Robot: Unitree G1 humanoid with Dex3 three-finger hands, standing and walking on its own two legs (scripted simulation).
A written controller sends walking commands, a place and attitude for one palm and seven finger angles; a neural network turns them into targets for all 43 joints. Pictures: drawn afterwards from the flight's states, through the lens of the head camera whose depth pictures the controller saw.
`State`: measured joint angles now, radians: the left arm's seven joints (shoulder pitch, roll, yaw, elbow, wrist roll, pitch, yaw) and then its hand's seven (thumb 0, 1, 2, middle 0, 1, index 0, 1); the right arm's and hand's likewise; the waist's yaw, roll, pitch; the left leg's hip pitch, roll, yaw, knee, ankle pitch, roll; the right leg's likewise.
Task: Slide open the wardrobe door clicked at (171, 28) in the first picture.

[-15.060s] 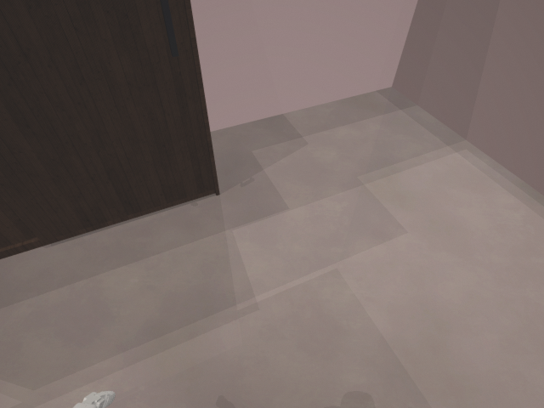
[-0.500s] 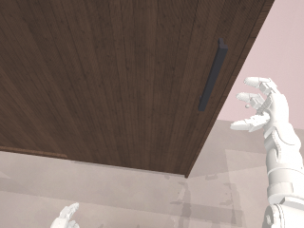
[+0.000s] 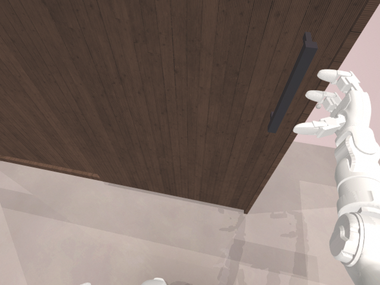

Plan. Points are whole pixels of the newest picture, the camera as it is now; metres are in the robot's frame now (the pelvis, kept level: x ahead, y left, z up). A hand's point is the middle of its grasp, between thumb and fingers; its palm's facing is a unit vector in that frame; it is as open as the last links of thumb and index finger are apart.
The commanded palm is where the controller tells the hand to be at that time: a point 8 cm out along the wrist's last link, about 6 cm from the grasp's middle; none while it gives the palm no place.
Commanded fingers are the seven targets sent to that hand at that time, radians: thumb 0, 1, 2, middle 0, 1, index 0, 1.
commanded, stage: move the hooked fingers beside the handle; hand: right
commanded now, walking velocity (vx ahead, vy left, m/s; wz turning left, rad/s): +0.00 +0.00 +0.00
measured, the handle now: (287, 89) +0.52 -0.14 +0.12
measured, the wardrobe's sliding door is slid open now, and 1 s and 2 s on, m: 0.00 0.00 0.00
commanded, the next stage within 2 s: feel for the door with the fingertips in 0.70 s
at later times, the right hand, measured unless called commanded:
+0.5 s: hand (321, 112) +0.46 -0.20 +0.13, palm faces +0.07 +1.00 +0.02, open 14.0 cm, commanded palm +0.43 -0.24 +0.13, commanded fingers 0.00 0.50 -0.30 0.30 1.20 0.30 1.20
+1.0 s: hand (310, 113) +0.45 -0.17 +0.13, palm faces +0.06 +1.00 +0.02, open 14.0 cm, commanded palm +0.43 -0.22 +0.13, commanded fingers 0.00 0.50 -0.30 0.30 1.20 0.30 1.20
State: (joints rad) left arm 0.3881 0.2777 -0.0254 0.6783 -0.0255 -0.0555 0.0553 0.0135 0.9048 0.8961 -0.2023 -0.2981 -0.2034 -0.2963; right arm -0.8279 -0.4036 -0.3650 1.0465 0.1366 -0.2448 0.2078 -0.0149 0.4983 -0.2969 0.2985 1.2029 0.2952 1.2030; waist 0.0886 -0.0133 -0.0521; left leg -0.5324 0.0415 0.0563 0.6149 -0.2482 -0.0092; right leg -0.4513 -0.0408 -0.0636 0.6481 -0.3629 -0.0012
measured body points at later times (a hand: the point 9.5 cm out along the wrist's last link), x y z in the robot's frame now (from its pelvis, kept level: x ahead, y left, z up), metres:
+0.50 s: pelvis +0.00 -0.01 +0.00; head +0.05 -0.01 +0.45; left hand +0.08 +0.25 -0.11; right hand +0.45 -0.25 +0.13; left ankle +0.03 +0.13 -0.72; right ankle -0.03 -0.12 -0.72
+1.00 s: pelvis +0.00 +0.00 +0.00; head +0.05 +0.00 +0.45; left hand +0.06 +0.26 -0.12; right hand +0.44 -0.23 +0.13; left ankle +0.03 +0.13 -0.72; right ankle -0.03 -0.12 -0.72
